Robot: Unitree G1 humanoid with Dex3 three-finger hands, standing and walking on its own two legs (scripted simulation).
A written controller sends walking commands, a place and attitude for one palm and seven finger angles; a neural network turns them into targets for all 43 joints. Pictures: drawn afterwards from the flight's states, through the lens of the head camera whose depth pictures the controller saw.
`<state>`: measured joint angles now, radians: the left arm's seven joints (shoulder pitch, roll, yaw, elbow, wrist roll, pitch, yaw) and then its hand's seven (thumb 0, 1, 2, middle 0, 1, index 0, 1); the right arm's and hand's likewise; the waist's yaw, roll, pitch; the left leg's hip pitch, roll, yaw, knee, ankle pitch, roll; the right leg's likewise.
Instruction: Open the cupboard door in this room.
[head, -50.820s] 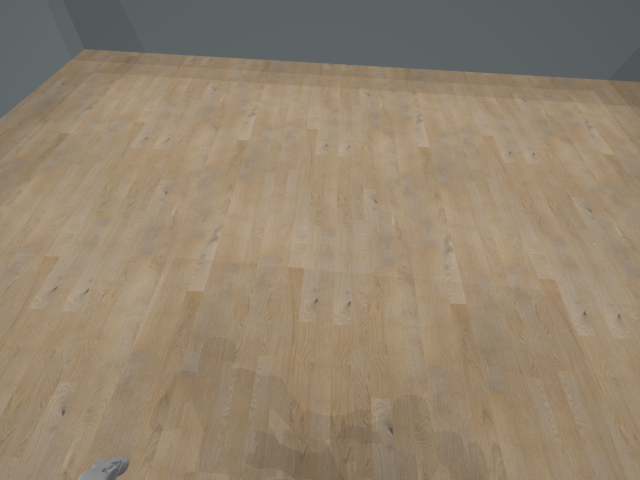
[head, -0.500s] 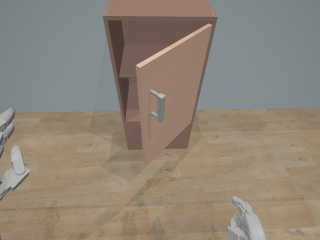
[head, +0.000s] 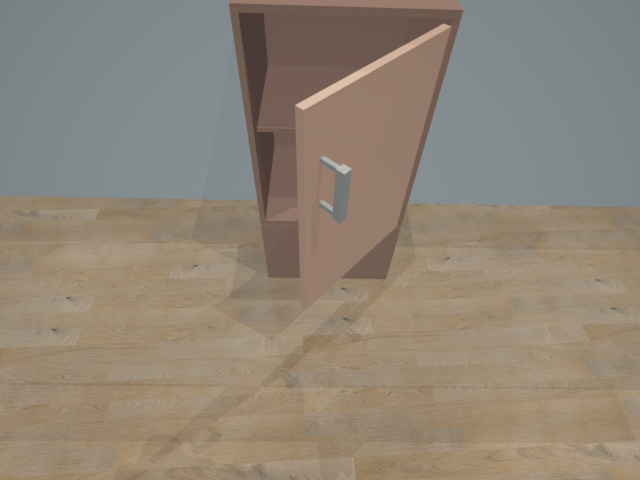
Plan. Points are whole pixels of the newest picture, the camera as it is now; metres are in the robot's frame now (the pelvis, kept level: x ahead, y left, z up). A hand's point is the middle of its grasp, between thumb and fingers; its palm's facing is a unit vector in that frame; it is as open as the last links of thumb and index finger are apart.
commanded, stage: let the arm hang, fingers relaxed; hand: left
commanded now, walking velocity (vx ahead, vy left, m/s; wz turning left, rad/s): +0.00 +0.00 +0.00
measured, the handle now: (333, 190) +0.58 +0.01 -0.01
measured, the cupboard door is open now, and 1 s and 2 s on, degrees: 47 47 47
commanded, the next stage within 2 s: look to check the result in 0.58 s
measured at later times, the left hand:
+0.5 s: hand out of the picture +0.00 +0.16 -0.18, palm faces +0.04 -0.99 -0.16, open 7.3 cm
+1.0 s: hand out of the picture +0.01 +0.16 -0.17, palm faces +0.04 -0.98 -0.17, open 7.4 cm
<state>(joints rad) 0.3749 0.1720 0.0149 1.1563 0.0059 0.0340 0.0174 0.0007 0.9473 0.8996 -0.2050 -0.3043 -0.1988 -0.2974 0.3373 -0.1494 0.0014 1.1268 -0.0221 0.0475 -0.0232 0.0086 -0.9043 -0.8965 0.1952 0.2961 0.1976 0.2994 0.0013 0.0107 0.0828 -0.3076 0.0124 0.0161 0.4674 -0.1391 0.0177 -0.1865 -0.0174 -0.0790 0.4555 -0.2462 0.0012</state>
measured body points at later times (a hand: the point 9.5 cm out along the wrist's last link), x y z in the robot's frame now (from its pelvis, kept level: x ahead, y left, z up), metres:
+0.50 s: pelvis +0.00 +0.00 +0.00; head +0.01 +0.00 +0.45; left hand +0.00 +0.21 -0.16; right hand -0.01 -0.21 -0.16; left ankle +0.07 +0.11 -0.74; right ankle +0.00 -0.12 -0.74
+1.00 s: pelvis +0.03 +0.00 +0.00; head +0.05 -0.01 +0.45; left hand +0.01 +0.21 -0.16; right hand +0.02 -0.22 -0.16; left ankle +0.07 +0.11 -0.74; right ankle +0.00 -0.12 -0.74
